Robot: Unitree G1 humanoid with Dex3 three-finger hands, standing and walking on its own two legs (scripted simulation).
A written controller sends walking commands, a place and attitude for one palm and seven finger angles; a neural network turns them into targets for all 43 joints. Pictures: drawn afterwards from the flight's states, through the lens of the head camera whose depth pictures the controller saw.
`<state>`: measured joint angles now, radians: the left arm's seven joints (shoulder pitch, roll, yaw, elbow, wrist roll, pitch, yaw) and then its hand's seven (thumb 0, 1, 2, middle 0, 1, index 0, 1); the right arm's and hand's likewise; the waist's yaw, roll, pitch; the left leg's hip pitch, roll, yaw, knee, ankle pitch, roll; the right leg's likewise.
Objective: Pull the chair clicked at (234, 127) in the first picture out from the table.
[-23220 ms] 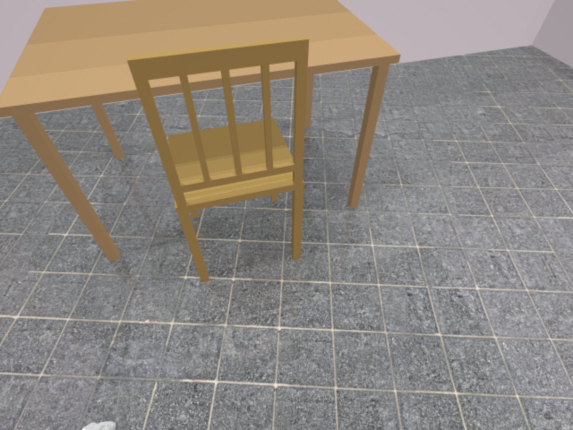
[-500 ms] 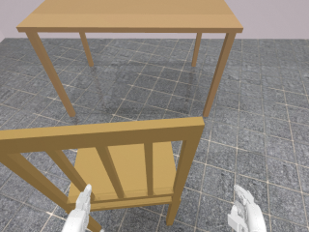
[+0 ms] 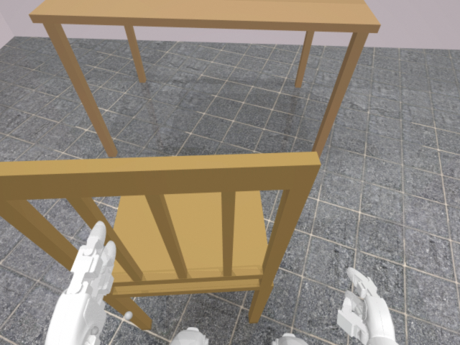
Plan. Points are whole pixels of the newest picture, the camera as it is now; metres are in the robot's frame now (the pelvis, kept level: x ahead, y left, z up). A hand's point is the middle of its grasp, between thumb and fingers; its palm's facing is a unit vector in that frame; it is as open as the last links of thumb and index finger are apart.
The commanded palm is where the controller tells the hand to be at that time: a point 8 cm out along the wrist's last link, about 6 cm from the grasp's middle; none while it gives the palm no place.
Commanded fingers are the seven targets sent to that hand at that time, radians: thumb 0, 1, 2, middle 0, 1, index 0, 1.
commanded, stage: draw the hand back to the body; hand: left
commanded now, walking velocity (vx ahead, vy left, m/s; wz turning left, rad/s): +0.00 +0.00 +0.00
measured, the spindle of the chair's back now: (171, 242) +0.29 +0.13 +0.01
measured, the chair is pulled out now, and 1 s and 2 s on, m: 0.60 0.60 0.60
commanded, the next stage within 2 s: step back with the hand held close in 1.28 s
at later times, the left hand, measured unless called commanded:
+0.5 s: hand (63, 284) +0.18 +0.21 +0.14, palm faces +0.24 -0.89 -0.38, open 14.9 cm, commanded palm +0.14 +0.26 +0.19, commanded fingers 0.00 0.21 0.57 -0.10 -0.16 -0.10 -0.16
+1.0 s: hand (31, 275) +0.18 +0.24 +0.16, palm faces +0.30 -0.79 -0.54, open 6.9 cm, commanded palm +0.16 +0.28 +0.26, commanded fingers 0.00 0.90 0.90 -0.20 -0.30 -0.20 -0.30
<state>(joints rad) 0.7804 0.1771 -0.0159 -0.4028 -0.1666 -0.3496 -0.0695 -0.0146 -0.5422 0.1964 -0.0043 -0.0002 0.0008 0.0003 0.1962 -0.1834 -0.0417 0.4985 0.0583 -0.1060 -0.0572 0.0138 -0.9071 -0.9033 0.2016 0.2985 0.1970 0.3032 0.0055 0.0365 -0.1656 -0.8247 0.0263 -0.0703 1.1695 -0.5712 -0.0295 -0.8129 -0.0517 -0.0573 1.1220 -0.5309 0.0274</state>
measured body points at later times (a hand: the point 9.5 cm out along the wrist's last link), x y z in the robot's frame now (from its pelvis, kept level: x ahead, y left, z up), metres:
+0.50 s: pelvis +0.02 +0.00 +0.06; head +0.01 -0.02 +0.51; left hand +0.16 +0.26 +0.16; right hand +0.21 -0.23 -0.01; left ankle +0.00 +0.13 -0.65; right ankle +0.01 -0.14 -0.65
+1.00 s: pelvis +0.03 -0.02 +0.08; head +0.03 -0.06 +0.53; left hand +0.16 +0.28 +0.19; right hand +0.24 -0.23 +0.00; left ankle +0.00 +0.13 -0.65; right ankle +0.01 -0.14 -0.65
